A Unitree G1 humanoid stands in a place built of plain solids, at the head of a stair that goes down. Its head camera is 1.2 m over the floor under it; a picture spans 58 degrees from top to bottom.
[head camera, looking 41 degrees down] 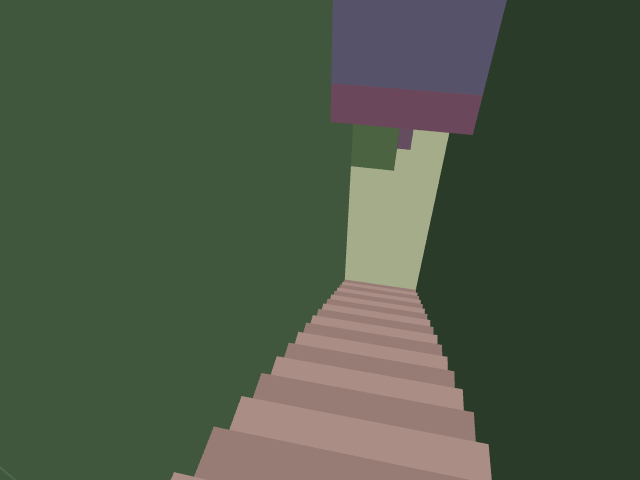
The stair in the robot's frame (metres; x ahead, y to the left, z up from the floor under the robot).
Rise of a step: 0.19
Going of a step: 0.24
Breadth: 1.06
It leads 12 degrees to the right of straight ahead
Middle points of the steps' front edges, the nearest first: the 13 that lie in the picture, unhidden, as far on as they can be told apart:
0.66 -0.12 -0.39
0.89 -0.17 -0.58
1.13 -0.22 -0.77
1.36 -0.26 -0.97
1.59 -0.31 -1.16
1.83 -0.36 -1.36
2.06 -0.41 -1.55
2.30 -0.46 -1.75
2.53 -0.50 -1.94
2.76 -0.55 -2.13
3.00 -0.60 -2.33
3.23 -0.65 -2.52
3.47 -0.69 -2.72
